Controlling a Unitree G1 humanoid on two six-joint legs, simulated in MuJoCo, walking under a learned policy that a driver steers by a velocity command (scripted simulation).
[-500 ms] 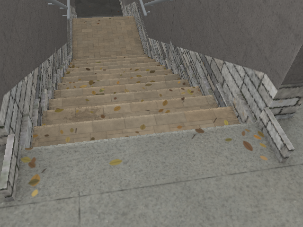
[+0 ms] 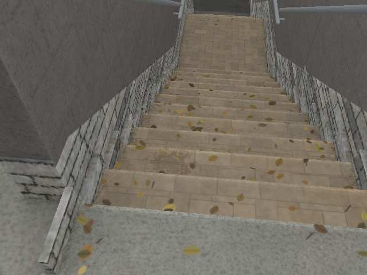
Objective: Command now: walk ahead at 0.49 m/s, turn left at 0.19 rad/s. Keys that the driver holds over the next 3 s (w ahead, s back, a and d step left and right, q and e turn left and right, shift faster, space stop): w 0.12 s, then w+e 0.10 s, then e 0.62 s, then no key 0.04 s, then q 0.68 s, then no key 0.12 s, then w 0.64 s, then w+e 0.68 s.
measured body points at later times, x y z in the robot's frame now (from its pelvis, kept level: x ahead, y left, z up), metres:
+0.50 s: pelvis +0.24 +0.04 +0.01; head +0.27 +0.04 +0.46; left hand +0.40 +0.27 -0.11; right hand +0.33 -0.25 -0.08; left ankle +0.28 +0.14 -0.74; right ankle +0.25 -0.11 -0.67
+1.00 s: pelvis +0.31 -0.04 +0.00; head +0.33 -0.07 +0.45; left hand +0.51 +0.18 -0.10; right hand +0.33 -0.33 -0.12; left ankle +0.39 +0.07 -0.69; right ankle +0.32 -0.13 -0.74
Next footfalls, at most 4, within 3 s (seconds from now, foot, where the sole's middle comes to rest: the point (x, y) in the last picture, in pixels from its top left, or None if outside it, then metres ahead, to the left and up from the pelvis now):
0.28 left None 0.32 0.14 -0.78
0.72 right None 0.36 -0.14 -0.78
1.16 left None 0.38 0.04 -0.78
1.70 right None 0.30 -0.17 -0.78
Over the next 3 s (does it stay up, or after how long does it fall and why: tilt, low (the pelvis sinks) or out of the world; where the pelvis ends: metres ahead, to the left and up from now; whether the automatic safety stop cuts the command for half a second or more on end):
stays up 0.83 -0.11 -0.16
